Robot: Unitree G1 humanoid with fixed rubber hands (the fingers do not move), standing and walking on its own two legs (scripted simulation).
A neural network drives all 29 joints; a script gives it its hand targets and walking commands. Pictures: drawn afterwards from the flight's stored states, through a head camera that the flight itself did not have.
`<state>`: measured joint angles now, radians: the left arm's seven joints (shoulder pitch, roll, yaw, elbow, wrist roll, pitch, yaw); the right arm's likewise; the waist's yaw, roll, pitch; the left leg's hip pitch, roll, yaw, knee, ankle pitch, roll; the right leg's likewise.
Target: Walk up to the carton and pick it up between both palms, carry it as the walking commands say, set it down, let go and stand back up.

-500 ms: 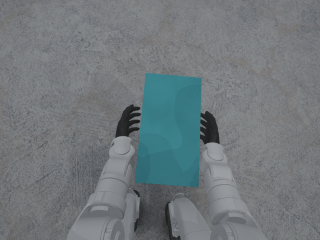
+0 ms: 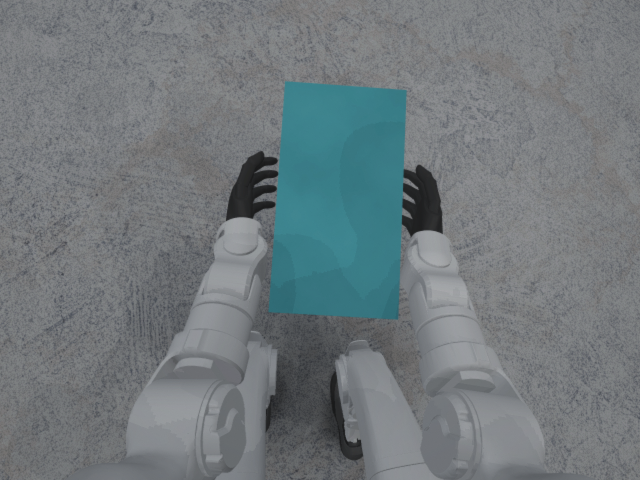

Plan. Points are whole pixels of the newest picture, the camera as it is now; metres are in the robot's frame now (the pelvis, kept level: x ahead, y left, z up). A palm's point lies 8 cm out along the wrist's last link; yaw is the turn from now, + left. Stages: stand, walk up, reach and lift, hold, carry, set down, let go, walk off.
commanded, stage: set down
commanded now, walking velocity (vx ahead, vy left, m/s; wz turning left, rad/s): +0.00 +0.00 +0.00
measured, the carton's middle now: (331, 219) +0.44 -0.04 -0.16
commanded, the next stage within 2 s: none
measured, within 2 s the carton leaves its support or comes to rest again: neither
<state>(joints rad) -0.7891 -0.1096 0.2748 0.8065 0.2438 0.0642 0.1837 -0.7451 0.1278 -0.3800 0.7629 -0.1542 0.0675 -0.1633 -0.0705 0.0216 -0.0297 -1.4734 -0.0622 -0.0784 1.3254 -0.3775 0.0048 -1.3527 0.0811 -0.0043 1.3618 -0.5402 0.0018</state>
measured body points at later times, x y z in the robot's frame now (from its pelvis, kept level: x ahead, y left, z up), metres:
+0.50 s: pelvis -0.02 +0.01 -0.07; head +0.25 +0.02 +0.29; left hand +0.47 +0.07 -0.17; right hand +0.44 -0.16 -0.16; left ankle +0.11 +0.10 -0.59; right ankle +0.04 -0.12 -0.59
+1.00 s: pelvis -0.03 +0.01 -0.14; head +0.29 +0.01 +0.18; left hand +0.51 +0.06 -0.25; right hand +0.47 -0.17 -0.25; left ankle +0.11 +0.10 -0.59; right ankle +0.04 -0.12 -0.59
